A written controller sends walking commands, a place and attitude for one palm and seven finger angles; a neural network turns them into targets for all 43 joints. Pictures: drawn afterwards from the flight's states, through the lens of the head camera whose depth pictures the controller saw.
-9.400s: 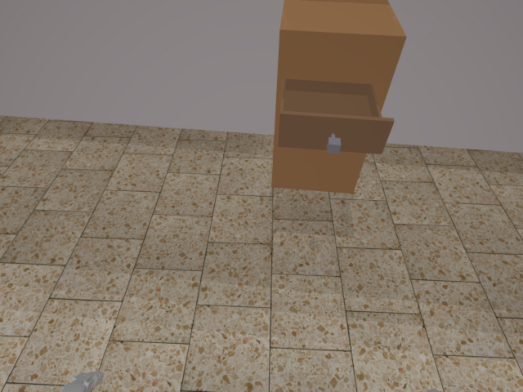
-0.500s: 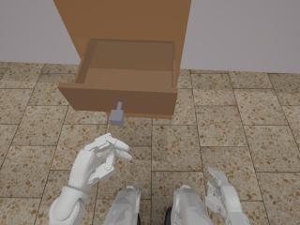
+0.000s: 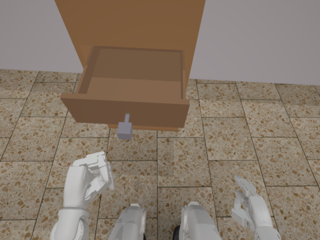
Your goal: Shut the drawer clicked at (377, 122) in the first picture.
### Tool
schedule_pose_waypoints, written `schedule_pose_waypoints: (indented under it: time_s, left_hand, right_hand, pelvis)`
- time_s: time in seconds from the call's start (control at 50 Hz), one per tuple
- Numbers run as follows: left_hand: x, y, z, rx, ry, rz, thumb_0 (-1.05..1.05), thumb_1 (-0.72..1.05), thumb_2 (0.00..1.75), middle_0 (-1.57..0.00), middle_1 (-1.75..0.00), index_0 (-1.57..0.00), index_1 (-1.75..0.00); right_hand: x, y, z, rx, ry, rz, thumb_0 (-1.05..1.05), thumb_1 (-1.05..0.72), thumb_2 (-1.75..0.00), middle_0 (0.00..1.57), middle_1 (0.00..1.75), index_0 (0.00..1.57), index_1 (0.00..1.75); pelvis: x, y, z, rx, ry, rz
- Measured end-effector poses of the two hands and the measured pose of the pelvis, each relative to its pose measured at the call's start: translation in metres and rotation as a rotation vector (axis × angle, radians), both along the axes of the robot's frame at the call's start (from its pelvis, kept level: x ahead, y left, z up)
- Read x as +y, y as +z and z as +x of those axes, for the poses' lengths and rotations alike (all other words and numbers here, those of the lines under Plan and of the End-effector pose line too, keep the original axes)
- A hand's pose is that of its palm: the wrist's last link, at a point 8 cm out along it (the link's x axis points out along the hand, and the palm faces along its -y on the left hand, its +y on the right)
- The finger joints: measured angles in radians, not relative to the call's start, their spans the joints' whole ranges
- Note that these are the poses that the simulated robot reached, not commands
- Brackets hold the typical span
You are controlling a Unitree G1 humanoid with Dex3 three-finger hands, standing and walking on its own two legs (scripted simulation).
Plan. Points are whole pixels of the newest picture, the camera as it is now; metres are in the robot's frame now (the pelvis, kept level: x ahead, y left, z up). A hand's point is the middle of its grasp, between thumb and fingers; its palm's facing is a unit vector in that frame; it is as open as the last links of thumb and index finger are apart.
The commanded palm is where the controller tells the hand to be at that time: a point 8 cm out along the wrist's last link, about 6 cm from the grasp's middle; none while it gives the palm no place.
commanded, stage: raise the hand and make a fist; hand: left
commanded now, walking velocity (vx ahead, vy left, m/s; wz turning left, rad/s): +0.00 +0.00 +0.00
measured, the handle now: (126, 125) +0.45 +0.13 -0.08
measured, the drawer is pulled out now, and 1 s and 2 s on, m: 0.24 0.24 0.24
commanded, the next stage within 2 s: bring the fist close to the handle in 0.64 s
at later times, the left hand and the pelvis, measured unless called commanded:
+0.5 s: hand (121, 183) +0.25 +0.10 +0.02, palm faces -0.10 -0.99 +0.02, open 3.2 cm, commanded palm +0.23 +0.17 +0.02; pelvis +0.02 +0.01 +0.00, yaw +0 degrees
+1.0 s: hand (120, 175) +0.27 +0.11 -0.01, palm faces +0.02 -1.00 -0.01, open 3.2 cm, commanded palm +0.25 +0.16 -0.01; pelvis +0.01 -0.01 -0.02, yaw +0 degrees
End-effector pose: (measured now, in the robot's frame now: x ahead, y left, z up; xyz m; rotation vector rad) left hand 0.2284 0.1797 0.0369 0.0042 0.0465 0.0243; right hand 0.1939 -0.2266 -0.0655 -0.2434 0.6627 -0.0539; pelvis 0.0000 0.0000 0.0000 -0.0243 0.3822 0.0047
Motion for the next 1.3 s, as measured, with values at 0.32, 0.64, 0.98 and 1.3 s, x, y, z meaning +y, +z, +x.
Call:
schedule_pose_waypoints:
  time_s: [0.32, 0.64, 0.98, 1.3]
  left_hand:
    - [-0.001, -0.018, 0.013, 0.030, -0.013, -0.015, 0.02, 0.90, 0.90, -1.40, -1.59, -1.39, -1.59]
    - [-0.007, -0.022, 0.003, 0.060, -0.024, 0.003, 0.01, 0.89, 0.90, -1.40, -1.60, -1.40, -1.60]
    - [-0.019, -0.049, 0.019, 0.065, -0.037, 0.008, 0.01, 0.89, 0.90, -1.40, -1.60, -1.40, -1.60]
    - [-0.027, -0.080, 0.044, 0.067, -0.096, -0.005, 0.01, 0.90, 0.90, -1.40, -1.60, -1.40, -1.60]
  right_hand:
    - [0.018, -0.018, 0.012, 0.081, 0.032, 0.016, 0.01, -0.90, -0.90, 0.20, 0.30, 0.20, 0.30]
    - [0.006, -0.018, 0.009, 0.094, 0.004, -0.006, 0.01, -0.90, -0.90, 0.20, 0.30, 0.20, 0.30]
    - [-0.001, -0.031, 0.007, 0.097, 0.020, -0.005, 0.01, -0.90, -0.90, 0.20, 0.30, 0.20, 0.30]
    - [-0.011, -0.069, -0.017, 0.187, -0.010, -0.005, 0.01, -0.90, -0.90, 0.20, 0.30, 0.20, 0.30]
  pelvis:
    - [0.006, -0.006, 0.011, 0.033, 0.003, -0.008]
    - [0.003, -0.007, 0.013, 0.039, 0.001, -0.003]
    - [-0.006, -0.019, 0.007, 0.060, 0.002, 0.003]
    - [-0.006, -0.041, -0.001, 0.101, -0.003, 0.005]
